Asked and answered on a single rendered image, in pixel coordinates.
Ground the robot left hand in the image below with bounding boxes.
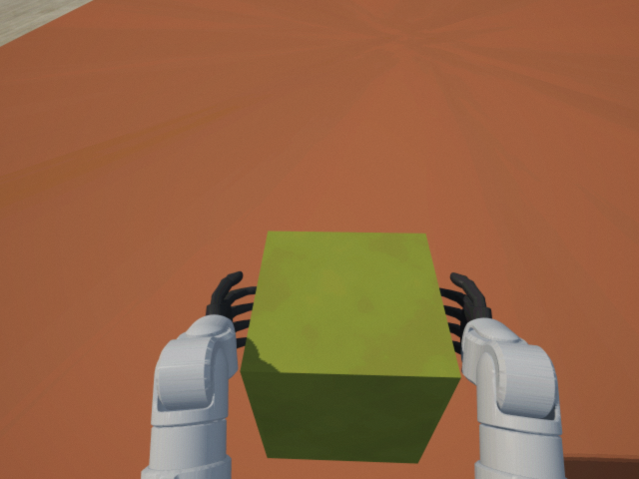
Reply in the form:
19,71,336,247
206,271,257,348

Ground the robot left forearm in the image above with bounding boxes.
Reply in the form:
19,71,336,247
141,314,238,479

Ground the robot right hand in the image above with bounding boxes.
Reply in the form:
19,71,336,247
439,272,492,355

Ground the robot right forearm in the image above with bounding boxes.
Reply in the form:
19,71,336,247
461,318,567,479

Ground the carton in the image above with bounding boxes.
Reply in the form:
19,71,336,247
240,231,461,464

